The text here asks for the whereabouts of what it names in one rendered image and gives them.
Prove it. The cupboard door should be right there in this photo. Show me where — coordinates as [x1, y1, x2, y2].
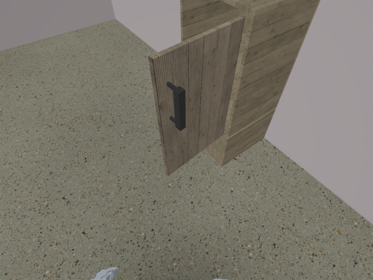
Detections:
[148, 16, 245, 176]

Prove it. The robot left hand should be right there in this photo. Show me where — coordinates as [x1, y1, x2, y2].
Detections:
[91, 267, 118, 280]

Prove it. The handle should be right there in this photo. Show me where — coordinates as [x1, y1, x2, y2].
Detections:
[167, 82, 186, 131]

